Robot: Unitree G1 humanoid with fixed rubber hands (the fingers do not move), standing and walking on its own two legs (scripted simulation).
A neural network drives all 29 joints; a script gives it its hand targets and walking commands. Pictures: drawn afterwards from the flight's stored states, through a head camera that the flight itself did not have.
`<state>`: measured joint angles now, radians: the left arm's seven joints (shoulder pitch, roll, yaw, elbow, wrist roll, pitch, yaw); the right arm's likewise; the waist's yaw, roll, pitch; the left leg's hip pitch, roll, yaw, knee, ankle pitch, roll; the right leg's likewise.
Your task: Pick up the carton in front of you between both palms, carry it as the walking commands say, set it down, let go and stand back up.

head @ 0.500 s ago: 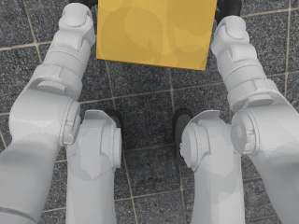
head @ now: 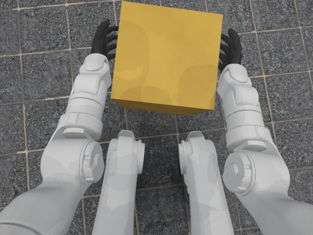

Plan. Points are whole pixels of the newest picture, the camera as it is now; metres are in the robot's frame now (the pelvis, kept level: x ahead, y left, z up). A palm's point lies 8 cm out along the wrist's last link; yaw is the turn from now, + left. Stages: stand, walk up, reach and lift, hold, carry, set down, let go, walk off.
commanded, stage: reach and lift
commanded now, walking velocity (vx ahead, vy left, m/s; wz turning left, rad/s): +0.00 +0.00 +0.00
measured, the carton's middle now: (162, 72) +0.49 +0.00 -0.14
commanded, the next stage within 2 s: none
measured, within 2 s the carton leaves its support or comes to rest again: neither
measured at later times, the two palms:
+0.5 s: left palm (74, 36) +0.47 +0.15 +0.07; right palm (271, 45) +0.46 -0.15 +0.08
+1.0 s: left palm out of the picture +0.43 +0.15 +0.24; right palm out of the picture +0.43 -0.15 +0.24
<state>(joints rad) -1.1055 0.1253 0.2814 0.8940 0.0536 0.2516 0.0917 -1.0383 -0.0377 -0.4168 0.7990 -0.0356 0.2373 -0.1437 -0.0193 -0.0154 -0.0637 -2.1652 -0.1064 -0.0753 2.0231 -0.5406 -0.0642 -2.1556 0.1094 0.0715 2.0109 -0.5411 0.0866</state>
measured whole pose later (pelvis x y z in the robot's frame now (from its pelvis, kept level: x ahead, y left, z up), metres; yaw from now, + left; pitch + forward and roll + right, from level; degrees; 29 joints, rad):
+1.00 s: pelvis +0.08 +0.00 +0.28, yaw +1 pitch +22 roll +0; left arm -0.44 -0.09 0.30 0.64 0.16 0.27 0.06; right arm -0.44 0.12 -0.34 0.61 -0.16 0.27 -0.06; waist -0.01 0.00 -0.22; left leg -1.00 -0.09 -0.13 1.03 -0.42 -0.03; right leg -1.00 0.09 0.13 1.03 -0.42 0.03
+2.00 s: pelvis +0.10 +0.00 +0.36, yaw +1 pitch -3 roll +0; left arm -0.30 -0.16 0.28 0.36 0.29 0.63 0.00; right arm -0.31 0.16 -0.30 0.36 -0.29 0.62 0.01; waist 0.00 0.00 -0.01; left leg -0.16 -0.05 -0.14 0.44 -0.22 -0.01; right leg -0.16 0.05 0.15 0.44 -0.22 0.01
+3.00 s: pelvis +0.10 +0.00 +0.36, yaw +1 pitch -6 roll +0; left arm -0.29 -0.16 0.24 0.25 0.28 0.76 -0.01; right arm -0.30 0.16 -0.26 0.26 -0.28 0.75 0.01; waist 0.00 0.00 0.00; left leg -0.09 -0.04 -0.13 0.40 -0.20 -0.01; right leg -0.09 0.04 0.13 0.40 -0.20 0.01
